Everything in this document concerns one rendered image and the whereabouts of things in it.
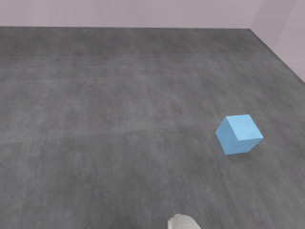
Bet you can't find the carton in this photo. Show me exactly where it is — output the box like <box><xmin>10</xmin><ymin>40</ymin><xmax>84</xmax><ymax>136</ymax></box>
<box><xmin>215</xmin><ymin>114</ymin><xmax>263</xmax><ymax>155</ymax></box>

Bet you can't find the right robot thigh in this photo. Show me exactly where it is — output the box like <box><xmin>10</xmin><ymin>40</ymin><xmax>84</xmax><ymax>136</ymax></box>
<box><xmin>168</xmin><ymin>215</ymin><xmax>201</xmax><ymax>229</ymax></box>

